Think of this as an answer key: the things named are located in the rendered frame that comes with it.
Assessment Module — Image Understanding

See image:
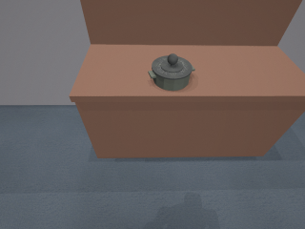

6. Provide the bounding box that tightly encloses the lid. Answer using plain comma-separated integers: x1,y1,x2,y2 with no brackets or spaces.
152,55,193,80

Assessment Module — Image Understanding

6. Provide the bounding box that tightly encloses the table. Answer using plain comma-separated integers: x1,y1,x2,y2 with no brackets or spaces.
69,0,305,158

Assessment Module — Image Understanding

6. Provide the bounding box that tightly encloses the knob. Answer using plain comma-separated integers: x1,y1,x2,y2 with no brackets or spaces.
167,53,178,65

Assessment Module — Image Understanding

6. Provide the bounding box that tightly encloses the pot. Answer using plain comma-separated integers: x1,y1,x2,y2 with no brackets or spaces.
148,65,195,91

